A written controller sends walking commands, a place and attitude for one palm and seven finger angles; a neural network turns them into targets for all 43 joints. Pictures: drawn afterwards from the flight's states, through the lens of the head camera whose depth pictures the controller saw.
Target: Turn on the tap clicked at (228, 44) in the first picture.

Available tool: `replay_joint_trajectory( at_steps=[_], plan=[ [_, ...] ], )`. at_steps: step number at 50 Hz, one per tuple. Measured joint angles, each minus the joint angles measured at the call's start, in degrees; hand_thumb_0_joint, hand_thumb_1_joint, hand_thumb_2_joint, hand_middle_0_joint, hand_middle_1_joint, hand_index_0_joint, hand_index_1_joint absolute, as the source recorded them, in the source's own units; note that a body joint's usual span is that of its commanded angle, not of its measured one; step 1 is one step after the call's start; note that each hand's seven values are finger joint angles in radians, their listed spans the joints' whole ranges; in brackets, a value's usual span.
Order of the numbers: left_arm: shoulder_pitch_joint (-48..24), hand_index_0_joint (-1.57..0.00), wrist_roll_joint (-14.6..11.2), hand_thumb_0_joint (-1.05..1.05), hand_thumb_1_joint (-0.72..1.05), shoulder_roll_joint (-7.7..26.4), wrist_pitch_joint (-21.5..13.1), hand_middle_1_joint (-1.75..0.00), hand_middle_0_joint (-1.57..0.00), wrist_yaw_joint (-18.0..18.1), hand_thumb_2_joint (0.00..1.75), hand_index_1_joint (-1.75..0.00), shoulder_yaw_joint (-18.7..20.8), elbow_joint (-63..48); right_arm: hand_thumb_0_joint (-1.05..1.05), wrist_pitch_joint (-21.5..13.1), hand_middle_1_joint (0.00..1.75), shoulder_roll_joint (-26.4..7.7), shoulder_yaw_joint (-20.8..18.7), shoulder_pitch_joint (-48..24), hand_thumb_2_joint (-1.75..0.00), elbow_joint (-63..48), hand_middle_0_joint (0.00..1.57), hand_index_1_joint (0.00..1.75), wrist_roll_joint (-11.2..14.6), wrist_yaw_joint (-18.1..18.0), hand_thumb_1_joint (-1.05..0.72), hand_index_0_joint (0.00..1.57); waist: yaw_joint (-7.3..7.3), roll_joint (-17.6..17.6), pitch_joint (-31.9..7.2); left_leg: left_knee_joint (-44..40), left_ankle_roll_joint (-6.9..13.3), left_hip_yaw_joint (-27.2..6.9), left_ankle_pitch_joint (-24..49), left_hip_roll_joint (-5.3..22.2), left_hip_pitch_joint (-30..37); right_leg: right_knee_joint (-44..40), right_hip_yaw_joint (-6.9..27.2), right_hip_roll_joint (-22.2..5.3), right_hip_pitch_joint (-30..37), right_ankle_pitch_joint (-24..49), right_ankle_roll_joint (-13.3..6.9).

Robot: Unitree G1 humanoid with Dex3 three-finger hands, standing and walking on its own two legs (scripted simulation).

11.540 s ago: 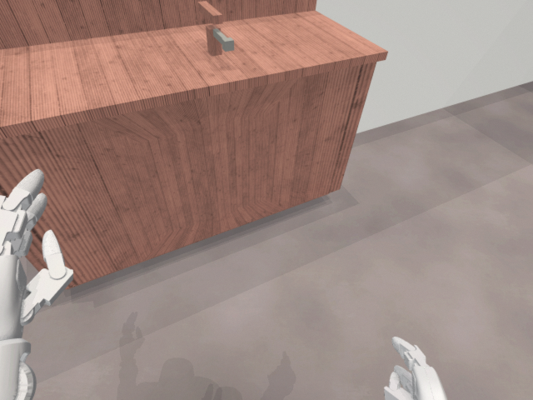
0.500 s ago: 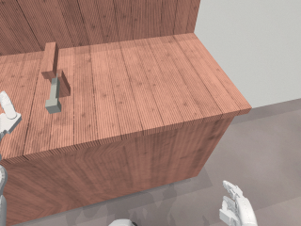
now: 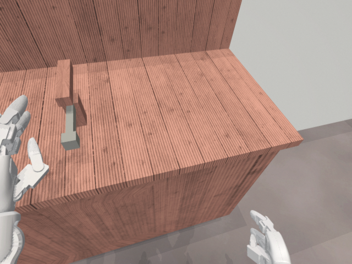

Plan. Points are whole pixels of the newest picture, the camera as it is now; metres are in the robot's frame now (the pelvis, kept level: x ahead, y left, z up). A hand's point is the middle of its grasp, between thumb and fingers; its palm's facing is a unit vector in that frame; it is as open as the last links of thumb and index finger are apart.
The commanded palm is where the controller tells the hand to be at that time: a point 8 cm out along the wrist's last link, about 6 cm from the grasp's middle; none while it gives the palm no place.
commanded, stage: come to a stop and stand still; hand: left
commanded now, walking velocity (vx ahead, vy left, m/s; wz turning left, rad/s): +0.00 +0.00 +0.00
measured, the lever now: (70, 140) +0.32 +0.26 +0.11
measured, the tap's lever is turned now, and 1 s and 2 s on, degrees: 0 0 0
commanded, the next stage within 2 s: look again from close up in 0.16 s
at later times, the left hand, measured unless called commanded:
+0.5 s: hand (57, 164) +0.24 +0.23 +0.15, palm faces +0.39 -0.84 -0.38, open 7.4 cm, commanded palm +0.17 +0.26 +0.18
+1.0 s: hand (69, 174) +0.22 +0.20 +0.16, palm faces +0.35 -0.84 -0.42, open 7.4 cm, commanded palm +0.15 +0.24 +0.18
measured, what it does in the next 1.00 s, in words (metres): stands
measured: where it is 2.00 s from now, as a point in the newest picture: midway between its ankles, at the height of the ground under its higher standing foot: outside the picture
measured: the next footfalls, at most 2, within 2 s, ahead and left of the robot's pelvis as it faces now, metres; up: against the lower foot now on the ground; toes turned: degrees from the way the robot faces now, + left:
none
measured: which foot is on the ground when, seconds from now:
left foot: down 0.00-1.00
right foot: down 0.00-1.00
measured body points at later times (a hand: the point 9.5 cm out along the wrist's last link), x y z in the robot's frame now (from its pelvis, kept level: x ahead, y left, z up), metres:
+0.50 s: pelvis +0.01 -0.02 +0.00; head +0.04 -0.01 +0.45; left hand +0.21 +0.27 +0.17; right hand +0.20 -0.25 -0.07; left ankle +0.04 +0.06 -0.74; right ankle -0.02 -0.16 -0.74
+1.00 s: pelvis -0.01 -0.04 +0.00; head +0.04 -0.03 +0.45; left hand +0.19 +0.24 +0.19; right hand +0.19 -0.25 -0.07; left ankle +0.04 +0.06 -0.74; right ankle -0.02 -0.16 -0.74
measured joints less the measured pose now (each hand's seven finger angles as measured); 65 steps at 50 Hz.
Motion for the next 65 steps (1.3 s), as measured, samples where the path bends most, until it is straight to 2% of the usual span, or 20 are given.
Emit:
replay_joint_trajectory(
  at_steps=[3, 9, 15, 26, 35, 45, 55, 58, 60, 63, 65],
  plan=[
    [0.3, -0.21, -0.2, 0.01, 0.9, 0.9, 0.7, -0.3, -0.21, -0.4, 0.9, -0.3, -0.3, 1.0, 0.02, 0.5, 0.3, 0.6, 0.3, -1.3, -0.9, -0.8, 0.21, 0.3, 0.0, -0.2, -0.9, 0.2, -0.34, -0.1, 0.2, -0.3, -0.1, 0.0, -0.1, -0.1, 0.2, -0.2, 0.0, -0.1, 0.3, -0.1, 0.1],
    [0.2, -0.21, -0.9, 0.02, 0.89, 2.7, 1.6, -0.3, -0.21, -0.2, 0.9, -0.3, 1.8, -0.5, 0.01, 1.1, 0.3, 0.5, 0.4, -2.2, -0.9, -1.8, 0.21, 0.3, 0.1, -0.3, -0.9, 0.2, -0.13, -0.4, 1.3, -0.4, -0.5, -0.4, -0.2, 0.1, 0.4, -0.7, -0.4, 0.2, 0.7, -0.2, 0.0],
    [1.2, -0.21, -1.1, 0.02, 0.89, 2.2, 1.1, -0.3, -0.21, 0.1, 0.9, -0.3, 1.7, -2.5, 0.01, 1.8, 0.3, -0.7, -0.3, -1.6, -0.9, -1.1, 0.21, 0.3, 0.2, -0.3, -0.9, 0.2, 0.15, 0.1, 1.0, -0.5, -1.0, -0.8, -0.4, 0.5, 0.7, -1.4, -0.7, 0.6, 1.3, -0.2, -0.1],
    [2.4, -0.21, -1.6, 0.02, 0.89, 1.6, 2.4, -0.3, -0.21, 0.2, 0.9, -0.3, 0.7, 0.8, 0.01, 3.5, 0.3, -1.8, -1.2, 0.0, -0.9, -0.3, 0.2, 0.3, 0.7, -1.5, -0.9, 0.2, -1.03, 0.7, -0.4, -0.7, -1.8, -1.0, -0.6, 1.2, 1.4, -1.5, -0.9, 1.3, 1.9, -0.5, -0.9],
    [2.9, -0.21, -1.8, 0.02, 0.89, 2.1, 1.7, -0.3, -0.21, 0.3, 0.9, -0.3, 0.8, 0.3, 0.02, 3.5, 0.3, -1.9, -1.5, 0.5, -0.9, 0.0, 0.2, 0.3, 0.8, -1.8, -0.9, 0.2, -1.32, 0.8, -0.9, -1.0, -2.0, -1.2, -0.4, 1.4, 1.7, -1.8, -1.0, 1.5, 2.2, -0.4, -1.2],
    [1.7, -0.21, -2.3, 0.02, 0.9, 2.6, 1.8, -0.3, -0.21, 0.0, 0.9, -0.3, 1.4, -1.1, 0.01, 2.4, 0.3, -0.5, -0.9, -0.7, -0.9, -1.9, 0.2, 0.3, 0.6, -1.8, -0.9, 0.2, -0.05, 0.4, 1.6, -2.6, -2.6, -0.7, 1.7, 1.9, 1.0, -1.3, -0.5, 2.0, 0.3, 0.7, -1.7],
    [4.9, -0.21, -3.1, 0.02, 0.89, 3.9, -0.6, -0.3, -0.21, -1.7, 0.9, -0.3, 2.7, -5.9, 0.01, 1.5, 0.3, -0.2, -1.1, -1.6, -0.9, -3.5, 0.2, 0.3, 0.1, -1.0, -0.9, 0.2, 0.56, 2.7, 4.0, 1.5, -4.3, -2.5, 2.1, 5.2, -4.2, -0.3, -1.8, 5.3, -3.3, 2.4, -3.8],
    [6.1, -0.21, -3.6, 0.01, 0.89, 3.2, -0.2, -0.3, -0.21, -1.0, 0.9, -0.3, 2.4, -6.0, 0.01, 2.0, 0.3, -1.0, -1.6, -1.1, -0.9, -2.5, 0.21, 0.3, 0.5, -1.5, -0.9, 0.2, 0.68, 2.5, 3.1, 5.5, -4.7, -4.1, -3.7, 4.0, -5.7, 1.9, -1.2, 5.2, -5.0, 1.7, -4.1],
    [7.1, -0.21, -3.7, 0.01, 0.89, 2.4, 0.7, -0.3, -0.22, -0.1, 0.9, -0.3, 1.9, -5.2, 0.01, 2.4, 0.3, -1.8, -1.8, -0.6, -0.9, -1.4, 0.21, 0.3, 0.7, -2.0, -0.9, 0.2, 0.38, 2.5, 1.6, 6.8, -4.5, -5.2, -5.7, 2.6, -4.4, 3.0, -0.4, 5.0, -5.7, 1.1, -3.8],
    [6.2, -0.21, -3.3, 0.01, 0.89, 1.8, 2.3, -0.3, -0.22, 0.9, 0.9, -0.3, 1.0, -2.8, 0.01, 2.7, 0.3, -2.7, -2.4, 0.4, -0.9, 0.3, 0.2, 0.3, 0.8, -2.7, -0.9, 0.2, -1.07, 2.2, 0.1, 4.5, -3.5, -6.1, -3.3, 1.0, -1.8, 4.1, -0.4, 4.0, -5.5, 0.2, -3.1],
    [4.9, -0.21, -3.1, 0.01, 0.89, 1.9, 3.0, -0.3, -0.22, 1.4, 0.9, -0.3, 0.9, -1.1, 0.02, 3.0, 0.3, -2.9, -2.5, 0.7, -0.9, 1.3, 0.2, 0.3, 0.8, -3.0, -0.9, 0.2, -1.47, 1.1, 0.3, 3.3, -2.9, -5.6, -2.7, 0.1, -0.3, 4.0, 0.0, 3.1, -4.5, 0.0, -2.5]
  ],
)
